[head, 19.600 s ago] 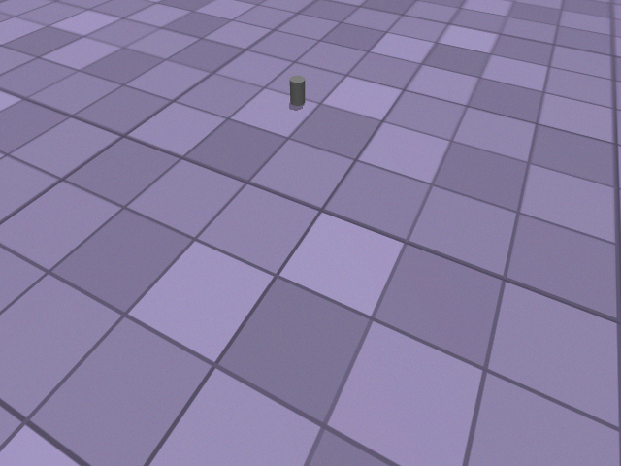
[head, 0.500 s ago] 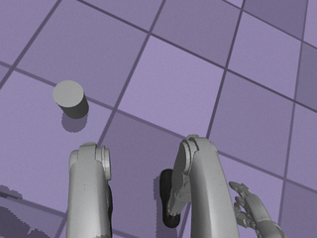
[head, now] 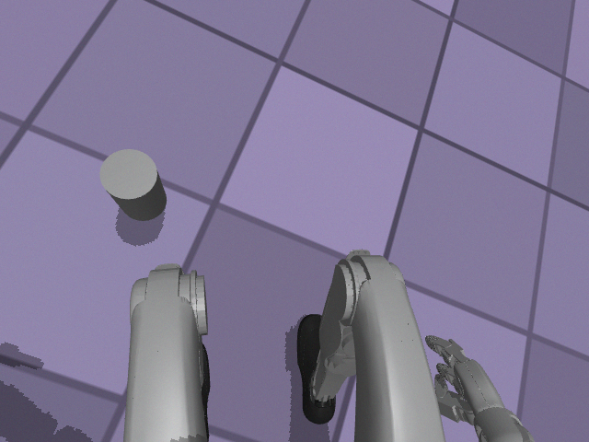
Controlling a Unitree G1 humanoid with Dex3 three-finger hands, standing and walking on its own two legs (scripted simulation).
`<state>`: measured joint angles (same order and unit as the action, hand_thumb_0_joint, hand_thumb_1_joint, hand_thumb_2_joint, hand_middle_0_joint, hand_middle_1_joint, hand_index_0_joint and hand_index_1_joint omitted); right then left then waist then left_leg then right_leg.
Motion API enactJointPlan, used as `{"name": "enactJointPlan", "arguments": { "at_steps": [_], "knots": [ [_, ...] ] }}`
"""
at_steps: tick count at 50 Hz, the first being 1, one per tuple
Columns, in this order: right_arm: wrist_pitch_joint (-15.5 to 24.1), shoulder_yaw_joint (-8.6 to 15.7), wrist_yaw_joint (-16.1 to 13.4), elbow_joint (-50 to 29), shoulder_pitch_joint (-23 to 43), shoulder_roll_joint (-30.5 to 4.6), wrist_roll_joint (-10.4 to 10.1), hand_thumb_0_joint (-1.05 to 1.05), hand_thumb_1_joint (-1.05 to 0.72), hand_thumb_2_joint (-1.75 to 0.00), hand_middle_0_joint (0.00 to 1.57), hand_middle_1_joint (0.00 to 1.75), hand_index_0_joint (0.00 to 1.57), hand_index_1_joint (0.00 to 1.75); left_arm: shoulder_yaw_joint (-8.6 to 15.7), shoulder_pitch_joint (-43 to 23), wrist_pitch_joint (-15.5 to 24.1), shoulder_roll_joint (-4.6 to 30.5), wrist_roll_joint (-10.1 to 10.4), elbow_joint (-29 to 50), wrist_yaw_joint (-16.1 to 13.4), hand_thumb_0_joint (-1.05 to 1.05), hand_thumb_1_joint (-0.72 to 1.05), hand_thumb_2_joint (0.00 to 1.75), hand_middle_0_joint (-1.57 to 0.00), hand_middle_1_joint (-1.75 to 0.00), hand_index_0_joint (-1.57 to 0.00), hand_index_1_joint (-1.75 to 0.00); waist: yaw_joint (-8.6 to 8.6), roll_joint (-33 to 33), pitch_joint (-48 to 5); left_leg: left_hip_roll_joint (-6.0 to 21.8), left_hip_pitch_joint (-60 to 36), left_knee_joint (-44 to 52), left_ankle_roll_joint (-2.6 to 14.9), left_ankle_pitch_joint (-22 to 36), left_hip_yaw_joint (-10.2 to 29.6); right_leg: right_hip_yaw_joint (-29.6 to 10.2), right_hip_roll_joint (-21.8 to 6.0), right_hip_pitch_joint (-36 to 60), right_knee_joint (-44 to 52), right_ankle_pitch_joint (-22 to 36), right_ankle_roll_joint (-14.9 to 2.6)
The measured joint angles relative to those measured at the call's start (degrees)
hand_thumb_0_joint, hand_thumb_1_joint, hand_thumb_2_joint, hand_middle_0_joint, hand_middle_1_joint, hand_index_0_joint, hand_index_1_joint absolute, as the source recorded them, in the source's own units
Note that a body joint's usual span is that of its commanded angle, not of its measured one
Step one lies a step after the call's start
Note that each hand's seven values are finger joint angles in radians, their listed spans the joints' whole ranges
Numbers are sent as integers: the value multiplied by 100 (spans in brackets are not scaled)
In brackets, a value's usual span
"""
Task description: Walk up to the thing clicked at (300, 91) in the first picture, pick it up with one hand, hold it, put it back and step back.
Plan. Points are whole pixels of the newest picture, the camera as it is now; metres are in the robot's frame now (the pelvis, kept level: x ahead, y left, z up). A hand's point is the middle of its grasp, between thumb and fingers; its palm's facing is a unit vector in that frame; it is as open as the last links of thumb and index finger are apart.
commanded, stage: go down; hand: left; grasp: from the side
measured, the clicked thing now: (137, 188) +0.50 +0.22 -0.30
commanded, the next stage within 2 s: none
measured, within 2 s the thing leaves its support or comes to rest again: neither
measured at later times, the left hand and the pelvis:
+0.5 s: hand out of the picture +0.40 +0.41 +0.02, palm faces +0.20 -0.98 -0.07, open 17.6 cm; pelvis +0.00 +0.00 +0.00, yaw +0 degrees
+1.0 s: hand out of the picture +0.39 +0.41 +0.02, palm faces +0.21 -0.98 -0.07, open 17.6 cm; pelvis +0.00 +0.00 +0.00, yaw +0 degrees
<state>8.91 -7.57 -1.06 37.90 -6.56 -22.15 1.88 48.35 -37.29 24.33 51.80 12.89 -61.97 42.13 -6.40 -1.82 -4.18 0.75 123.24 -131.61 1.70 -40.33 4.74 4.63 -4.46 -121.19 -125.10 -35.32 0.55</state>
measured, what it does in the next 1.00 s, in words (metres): stands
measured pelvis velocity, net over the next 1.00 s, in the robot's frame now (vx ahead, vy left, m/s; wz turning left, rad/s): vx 0.00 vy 0.00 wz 0.00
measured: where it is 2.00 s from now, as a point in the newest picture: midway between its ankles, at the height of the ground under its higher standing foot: (256, 401)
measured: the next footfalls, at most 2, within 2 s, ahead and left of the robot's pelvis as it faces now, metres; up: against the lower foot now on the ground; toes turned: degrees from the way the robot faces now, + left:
none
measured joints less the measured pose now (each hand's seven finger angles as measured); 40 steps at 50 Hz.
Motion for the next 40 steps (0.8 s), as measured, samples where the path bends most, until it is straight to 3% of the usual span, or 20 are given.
{"name": "enactJointPlan", "arguments": {
  "at_steps": [40],
  "knots": [
    [-9, 58, -6, 14, 2, 17, -28, 1, -91, -89, 20, 30, 20, 30, -72, 166, 12, -150, 20, 113, -34, -2, -61, 5, -5, -13, -8, -10, 18, 58, -68, 3, -32, 40, 13, -11, -27, -29, 18, 18, 31, -8, 17]
  ]
}}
